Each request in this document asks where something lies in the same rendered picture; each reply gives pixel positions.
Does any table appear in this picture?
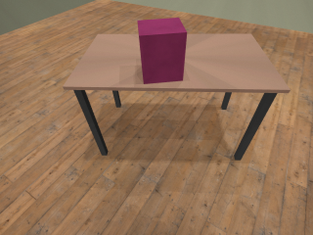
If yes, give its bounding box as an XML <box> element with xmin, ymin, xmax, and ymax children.
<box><xmin>63</xmin><ymin>33</ymin><xmax>291</xmax><ymax>161</ymax></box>

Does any carton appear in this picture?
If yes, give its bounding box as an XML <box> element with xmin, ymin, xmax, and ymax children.
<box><xmin>137</xmin><ymin>18</ymin><xmax>187</xmax><ymax>84</ymax></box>

